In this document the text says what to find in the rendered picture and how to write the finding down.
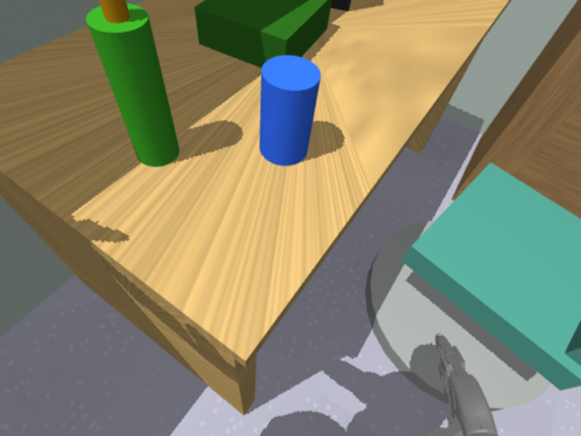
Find desk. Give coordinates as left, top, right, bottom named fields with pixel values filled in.
left=0, top=0, right=511, bottom=415

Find office chair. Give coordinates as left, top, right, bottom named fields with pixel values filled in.
left=365, top=163, right=581, bottom=411

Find right robot hand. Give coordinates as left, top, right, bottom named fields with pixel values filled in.
left=426, top=332, right=498, bottom=436

